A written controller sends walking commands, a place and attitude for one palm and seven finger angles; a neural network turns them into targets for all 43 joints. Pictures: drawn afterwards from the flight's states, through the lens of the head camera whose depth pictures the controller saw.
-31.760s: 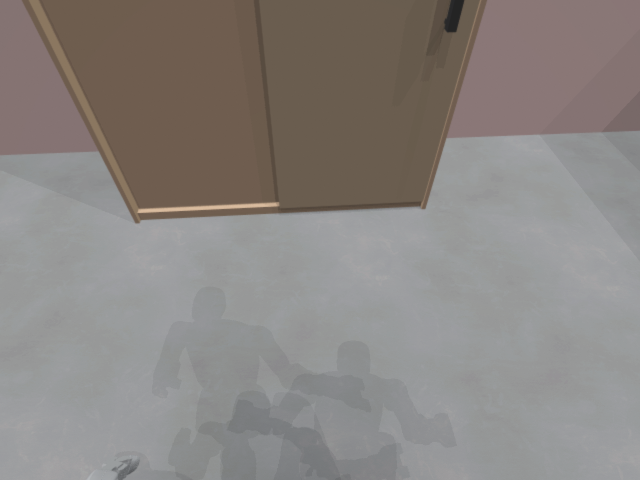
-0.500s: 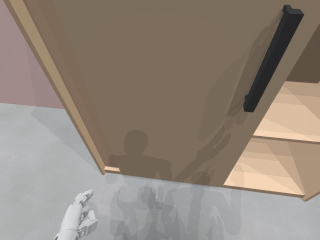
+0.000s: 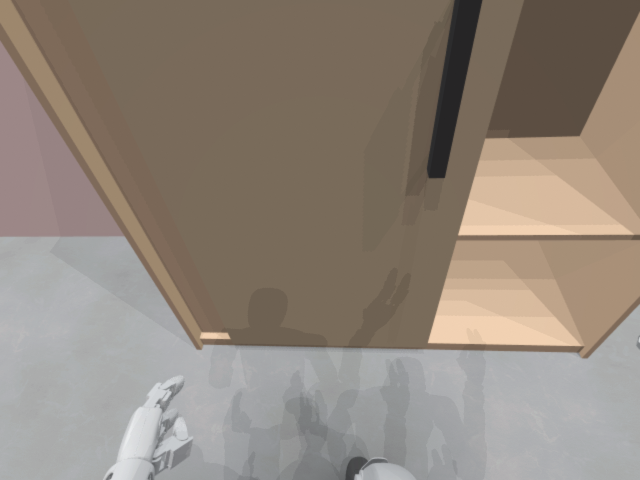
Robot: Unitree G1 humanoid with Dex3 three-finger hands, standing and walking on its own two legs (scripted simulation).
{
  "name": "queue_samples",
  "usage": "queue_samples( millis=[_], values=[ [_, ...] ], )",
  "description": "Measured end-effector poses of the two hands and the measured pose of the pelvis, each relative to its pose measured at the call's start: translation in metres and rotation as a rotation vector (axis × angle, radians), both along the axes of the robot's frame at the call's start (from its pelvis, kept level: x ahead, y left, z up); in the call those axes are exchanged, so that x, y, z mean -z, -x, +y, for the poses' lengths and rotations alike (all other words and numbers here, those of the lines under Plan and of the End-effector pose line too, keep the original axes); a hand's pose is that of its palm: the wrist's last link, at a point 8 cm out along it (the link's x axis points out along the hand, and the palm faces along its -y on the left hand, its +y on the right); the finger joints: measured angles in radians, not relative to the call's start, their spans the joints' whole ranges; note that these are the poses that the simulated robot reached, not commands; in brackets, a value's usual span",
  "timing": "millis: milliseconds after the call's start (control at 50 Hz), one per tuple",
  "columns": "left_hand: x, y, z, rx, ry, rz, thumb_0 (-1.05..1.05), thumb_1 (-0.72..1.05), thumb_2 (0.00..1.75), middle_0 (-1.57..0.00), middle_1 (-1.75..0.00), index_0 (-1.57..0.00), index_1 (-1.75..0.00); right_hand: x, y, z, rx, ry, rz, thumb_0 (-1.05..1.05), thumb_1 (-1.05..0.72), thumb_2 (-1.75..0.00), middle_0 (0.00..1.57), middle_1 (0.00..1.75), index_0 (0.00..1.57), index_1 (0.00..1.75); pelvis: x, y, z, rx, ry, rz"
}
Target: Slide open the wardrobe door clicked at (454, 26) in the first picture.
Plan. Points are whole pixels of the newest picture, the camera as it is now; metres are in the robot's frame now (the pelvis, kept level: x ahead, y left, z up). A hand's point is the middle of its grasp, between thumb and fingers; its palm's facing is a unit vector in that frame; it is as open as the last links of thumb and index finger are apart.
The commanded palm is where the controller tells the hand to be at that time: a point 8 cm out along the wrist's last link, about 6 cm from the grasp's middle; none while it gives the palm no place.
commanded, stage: step back with the hand held close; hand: right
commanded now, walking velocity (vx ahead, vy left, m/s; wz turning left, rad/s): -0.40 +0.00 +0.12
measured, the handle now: (447, 90) +0.62 -0.19 +0.18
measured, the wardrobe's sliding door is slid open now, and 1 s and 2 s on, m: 0.50 0.50 0.50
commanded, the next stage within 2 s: stop stepping back and stand still in 0.02 s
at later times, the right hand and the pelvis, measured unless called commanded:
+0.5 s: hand out of the picture +0.09 -0.34 +0.19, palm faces +0.40 +0.87 -0.29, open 7.4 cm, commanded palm +0.01 -0.37 +0.19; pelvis -0.15 -0.08 +0.02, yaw +4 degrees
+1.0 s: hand out of the picture +0.05 -0.37 +0.18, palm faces +0.38 +0.87 -0.32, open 7.4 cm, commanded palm -0.01 -0.42 +0.19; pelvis -0.18 -0.14 +0.00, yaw +5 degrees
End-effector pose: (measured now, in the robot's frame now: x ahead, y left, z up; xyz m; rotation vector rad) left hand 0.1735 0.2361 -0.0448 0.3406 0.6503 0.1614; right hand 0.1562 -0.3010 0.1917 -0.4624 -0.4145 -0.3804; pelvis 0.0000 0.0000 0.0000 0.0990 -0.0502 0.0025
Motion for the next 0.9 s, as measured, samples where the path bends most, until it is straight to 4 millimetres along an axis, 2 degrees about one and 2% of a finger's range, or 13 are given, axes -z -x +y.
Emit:
queue_samples(
  millis=[100,180,240,300,360,440,500,580,660,700,760,820,900],
  values=[
    [-0.001,0.036,-0.010,-0.017,0.011,-0.007,0.01,0.90,0.90,-0.20,-0.30,-0.20,-0.30,-0.012,0.018,-0.015,-0.035,0.045,-0.046,0.01,-0.88,-0.90,0.21,0.31,0.21,0.30,0.001,0.033,-0.007,0.025,-0.037,-0.001],
    [0.007,0.063,-0.025,0.007,0.058,-0.013,0.01,0.90,0.90,-0.20,-0.30,-0.20,-0.30,-0.019,0.060,-0.024,-0.020,0.079,-0.067,0.01,-0.88,-0.90,0.21,0.30,0.21,0.30,0.006,0.060,-0.014,0.037,-0.015,0.026],
    [0.019,0.086,-0.036,0.028,0.063,0.002,0.01,0.90,0.90,-0.20,-0.30,-0.20,-0.30,-0.015,0.095,-0.029,-0.014,0.108,-0.072,0.01,-0.88,-0.90,0.21,0.30,0.21,0.30,0.016,0.083,-0.024,-0.010,0.027,0.008],
    [0.020,0.116,-0.052,0.016,0.051,0.074,0.01,0.90,0.90,-0.20,-0.30,-0.20,-0.30,-0.010,0.114,-0.043,0.004,0.021,-0.096,0.01,-0.88,-0.90,0.21,0.31,0.21,0.30,0.008,0.090,-0.039,-0.023,0.038,-0.012],
    [0.020,0.139,-0.065,0.000,0.022,0.067,0.02,0.90,0.90,-0.20,-0.30,-0.20,-0.30,0.001,0.114,-0.067,0.047,-0.068,-0.122,0.01,-0.88,-0.90,0.21,0.31,0.21,0.30,0.009,0.100,-0.058,-0.019,0.027,-0.002],
    [0.013,0.171,-0.086,-0.044,0.062,0.052,0.02,0.90,0.90,-0.20,-0.30,-0.20,-0.30,0.005,0.104,-0.085,0.039,-0.111,-0.063,0.01,-0.88,-0.90,0.20,0.30,0.21,0.30,0.000,0.132,-0.074,-0.040,0.044,-0.032],
    [-0.002,0.196,-0.100,-0.072,0.114,0.043,0.02,0.90,0.90,-0.20,-0.30,-0.20,-0.30,-0.005,0.109,-0.076,-0.037,-0.083,0.023,0.01,-0.89,-0.90,0.20,0.30,0.20,0.30,-0.017,0.146,-0.080,-0.068,0.035,-0.026],
    [-0.017,0.224,-0.106,-0.115,0.129,0.048,0.02,0.90,0.90,-0.20,-0.30,-0.20,-0.31,-0.025,0.132,-0.060,-0.146,-0.005,0.101,0.02,-0.89,-0.90,0.20,0.30,0.21,0.30,-0.034,0.160,-0.087,-0.102,0.021,-0.002],
    [-0.008,0.241,-0.099,-0.145,0.115,0.055,0.01,0.89,0.90,-0.20,-0.31,-0.20,-0.31,-0.038,0.155,-0.066,-0.140,0.117,0.128,0.01,-0.88,-0.90,0.21,0.30,0.21,0.30,-0.028,0.178,-0.091,-0.094,0.052,0.014],
    [0.010,0.246,-0.091,-0.141,0.104,0.050,0.01,0.89,0.90,-0.20,-0.31,-0.20,-0.31,-0.035,0.165,-0.073,-0.106,0.173,0.093,0.01,-0.88,-0.90,0.21,0.31,0.21,0.30,-0.009,0.191,-0.094,-0.116,0.103,0.026],
    [0.024,0.260,-0.085,-0.166,0.095,0.103,0.01,0.90,0.90,-0.20,-0.30,-0.20,-0.30,-0.025,0.173,-0.091,-0.054,0.109,0.059,0.01,-0.88,-0.90,0.21,0.31,0.22,0.30,-0.004,0.198,-0.101,-0.117,0.071,0.001],
    [0.023,0.274,-0.085,-0.198,0.078,0.142,0.02,0.90,0.90,-0.20,-0.30,-0.20,-0.30,-0.004,0.173,-0.104,0.002,-0.024,0.071,0.01,-0.88,-0.90,0.21,0.30,0.21,0.30,-0.009,0.195,-0.106,-0.112,0.083,-0.001],
    [0.017,0.280,-0.091,-0.200,0.026,0.162,0.02,0.90,0.90,-0.20,-0.30,-0.20,-0.30,0.013,0.165,-0.105,0.002,-0.128,0.088,0.01,-0.88,-0.90,0.20,0.30,0.21,0.30,-0.012,0.188,-0.118,-0.090,0.101,0.002]
  ],
)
